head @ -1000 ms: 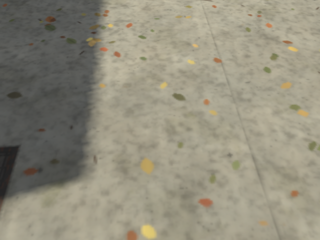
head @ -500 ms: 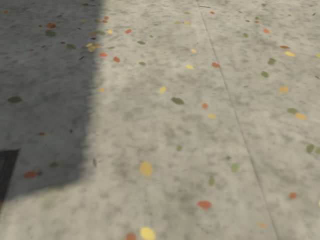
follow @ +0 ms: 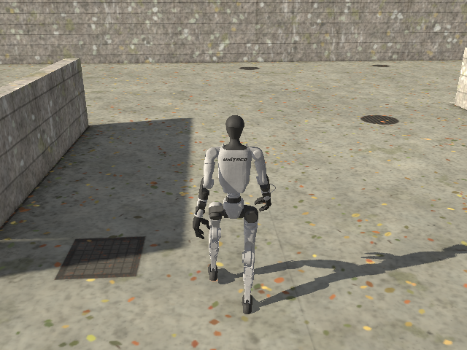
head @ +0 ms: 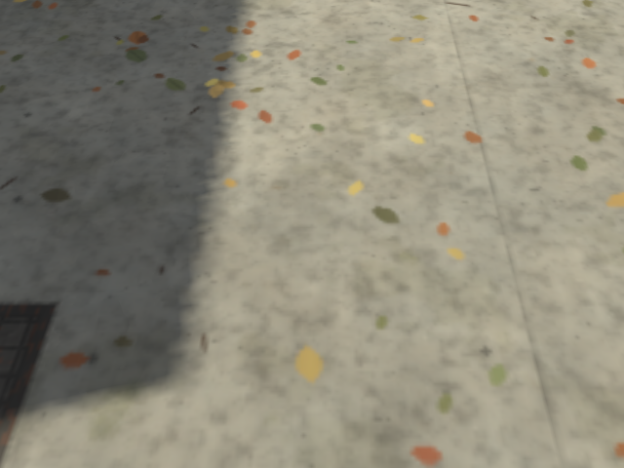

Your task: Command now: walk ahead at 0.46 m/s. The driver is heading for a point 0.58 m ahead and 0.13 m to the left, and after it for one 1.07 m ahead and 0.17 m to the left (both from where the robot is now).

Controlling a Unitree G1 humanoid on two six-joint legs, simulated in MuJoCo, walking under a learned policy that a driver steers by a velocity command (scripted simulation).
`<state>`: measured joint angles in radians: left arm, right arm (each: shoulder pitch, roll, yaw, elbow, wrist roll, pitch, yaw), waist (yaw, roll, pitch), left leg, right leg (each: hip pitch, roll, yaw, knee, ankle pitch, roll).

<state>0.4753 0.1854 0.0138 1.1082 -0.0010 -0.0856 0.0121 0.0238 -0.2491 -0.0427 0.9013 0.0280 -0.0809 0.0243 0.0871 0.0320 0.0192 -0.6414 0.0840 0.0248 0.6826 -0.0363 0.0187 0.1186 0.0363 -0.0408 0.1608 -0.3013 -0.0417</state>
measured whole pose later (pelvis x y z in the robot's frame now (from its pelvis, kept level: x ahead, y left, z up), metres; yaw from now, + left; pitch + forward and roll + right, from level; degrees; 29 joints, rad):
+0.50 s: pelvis +0.28 +0.04 +0.01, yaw +0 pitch +1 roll +2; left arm 0.07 0.26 0.06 0.90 -0.01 -0.09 0.01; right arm 0.37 -0.23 -0.04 1.02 0.01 -0.10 0.00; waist -0.07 -0.04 0.01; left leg -0.03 -0.08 0.05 0.20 -0.18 0.07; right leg -0.68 -0.14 0.05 0.72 0.03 0.00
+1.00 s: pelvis +0.56 -0.01 +0.01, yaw +15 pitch +1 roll -2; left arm 0.29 0.25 0.08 0.98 0.01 -0.11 0.01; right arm 0.16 -0.28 -0.09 0.83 0.03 -0.03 0.00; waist 0.05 0.04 0.02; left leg -0.69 0.12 -0.06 0.91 -0.07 0.03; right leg -0.05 0.01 -0.21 0.24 -0.21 -0.03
